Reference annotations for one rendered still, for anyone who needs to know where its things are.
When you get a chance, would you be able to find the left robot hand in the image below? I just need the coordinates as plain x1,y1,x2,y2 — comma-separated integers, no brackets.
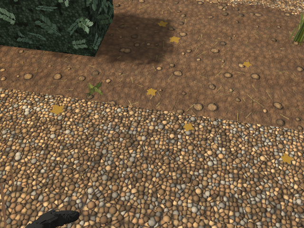
25,209,80,228

